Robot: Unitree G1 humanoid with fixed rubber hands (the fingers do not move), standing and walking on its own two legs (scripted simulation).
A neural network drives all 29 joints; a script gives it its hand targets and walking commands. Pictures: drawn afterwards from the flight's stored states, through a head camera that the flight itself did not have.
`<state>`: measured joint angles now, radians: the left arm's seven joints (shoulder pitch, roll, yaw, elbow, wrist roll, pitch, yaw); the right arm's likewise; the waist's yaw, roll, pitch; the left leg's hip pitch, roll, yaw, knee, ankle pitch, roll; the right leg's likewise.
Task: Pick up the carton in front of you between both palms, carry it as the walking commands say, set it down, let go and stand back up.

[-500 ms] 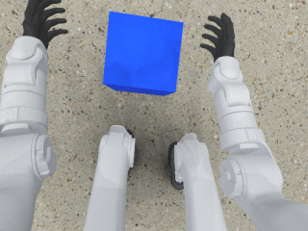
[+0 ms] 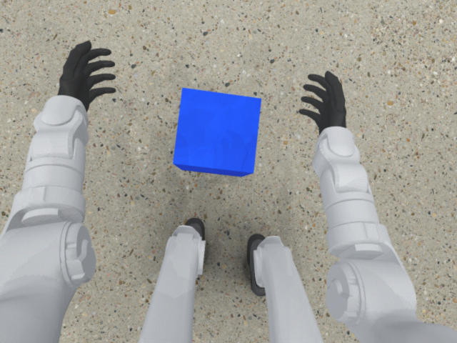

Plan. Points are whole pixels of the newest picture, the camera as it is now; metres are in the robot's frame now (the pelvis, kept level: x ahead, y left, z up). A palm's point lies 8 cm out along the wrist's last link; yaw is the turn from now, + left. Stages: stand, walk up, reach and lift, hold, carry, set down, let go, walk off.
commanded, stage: let go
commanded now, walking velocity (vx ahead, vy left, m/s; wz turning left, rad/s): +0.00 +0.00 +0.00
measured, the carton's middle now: (216, 138) +0.49 +0.05 -0.51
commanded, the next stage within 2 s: stand in 1.18 s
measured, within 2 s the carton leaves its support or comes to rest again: neither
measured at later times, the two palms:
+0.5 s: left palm (30, 190) +0.32 +0.25 +0.02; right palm (427, 205) +0.34 -0.20 +0.02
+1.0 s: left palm (36, 288) +0.24 +0.20 +0.07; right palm out of the picture +0.27 -0.26 +0.08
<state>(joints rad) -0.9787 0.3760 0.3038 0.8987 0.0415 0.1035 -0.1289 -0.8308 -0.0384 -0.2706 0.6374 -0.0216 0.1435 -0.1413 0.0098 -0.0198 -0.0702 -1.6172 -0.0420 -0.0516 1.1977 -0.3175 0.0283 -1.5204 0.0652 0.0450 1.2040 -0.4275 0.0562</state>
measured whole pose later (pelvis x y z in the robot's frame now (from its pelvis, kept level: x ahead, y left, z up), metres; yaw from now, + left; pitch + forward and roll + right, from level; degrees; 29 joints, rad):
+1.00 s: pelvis +0.09 -0.04 +0.14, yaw +3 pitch -3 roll +1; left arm 0.22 0.22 0.05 0.43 0.01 0.12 -0.08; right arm 0.21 -0.21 -0.03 0.44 -0.01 0.11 0.06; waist 0.00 -0.03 0.09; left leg -0.14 -0.02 -0.06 0.42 -0.23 -0.02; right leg -0.07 0.03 0.05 0.45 -0.32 -0.03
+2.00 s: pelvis +0.10 -0.01 +0.14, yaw +1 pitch -2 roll +0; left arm 0.20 0.36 0.02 0.83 0.03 0.00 0.03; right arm 0.13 -0.34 -0.02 0.94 -0.03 -0.01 -0.03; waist 0.00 -0.02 0.02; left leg -0.17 -0.03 -0.02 0.45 -0.25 0.02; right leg -0.09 0.02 0.07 0.42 -0.31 0.01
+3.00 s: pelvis +0.08 -0.02 +0.15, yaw +2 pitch -2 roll +0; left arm 0.14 0.39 0.00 0.99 0.02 -0.01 0.01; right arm 0.10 -0.38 0.00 1.06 -0.01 -0.01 -0.01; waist 0.00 -0.01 0.03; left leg -0.15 -0.02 -0.04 0.37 -0.18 0.01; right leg -0.06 0.01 0.06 0.34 -0.24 0.00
